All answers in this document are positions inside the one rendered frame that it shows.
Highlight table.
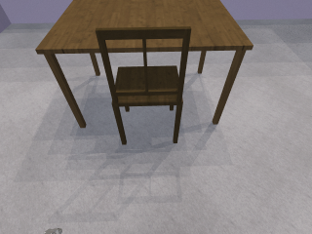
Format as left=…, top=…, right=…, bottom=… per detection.
left=35, top=0, right=254, bottom=129

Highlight chair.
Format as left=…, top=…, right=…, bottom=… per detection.
left=95, top=26, right=191, bottom=145

